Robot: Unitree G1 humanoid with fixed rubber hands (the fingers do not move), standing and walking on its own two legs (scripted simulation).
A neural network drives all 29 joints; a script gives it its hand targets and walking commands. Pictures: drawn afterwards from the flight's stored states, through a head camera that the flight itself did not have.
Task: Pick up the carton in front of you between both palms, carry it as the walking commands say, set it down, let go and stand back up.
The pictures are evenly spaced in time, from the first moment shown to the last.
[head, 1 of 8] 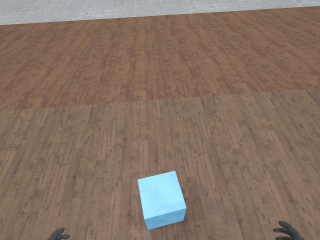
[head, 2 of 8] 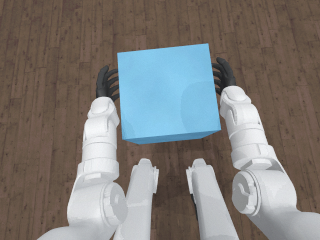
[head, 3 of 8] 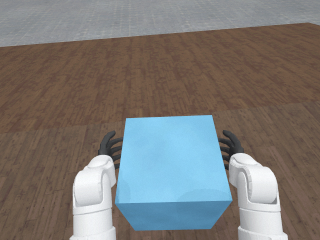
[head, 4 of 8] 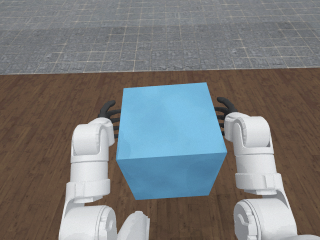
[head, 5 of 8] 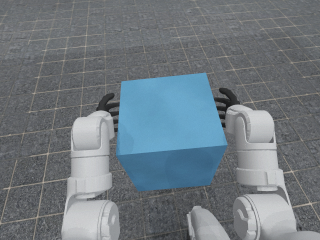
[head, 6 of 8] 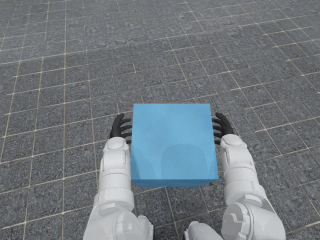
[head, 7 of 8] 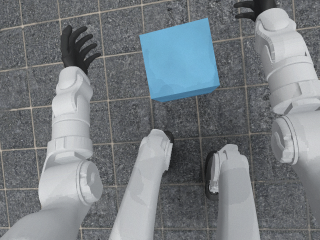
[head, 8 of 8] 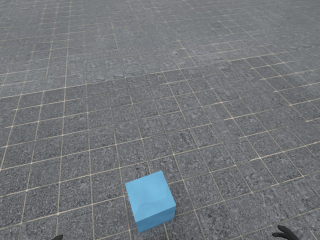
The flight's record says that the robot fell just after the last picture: no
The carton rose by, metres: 0.67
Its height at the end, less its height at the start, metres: -0.45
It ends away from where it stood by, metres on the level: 5.04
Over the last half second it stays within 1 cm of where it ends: yes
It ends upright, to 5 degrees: yes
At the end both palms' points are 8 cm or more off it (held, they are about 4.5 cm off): yes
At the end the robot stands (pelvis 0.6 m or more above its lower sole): yes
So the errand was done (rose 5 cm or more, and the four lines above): yes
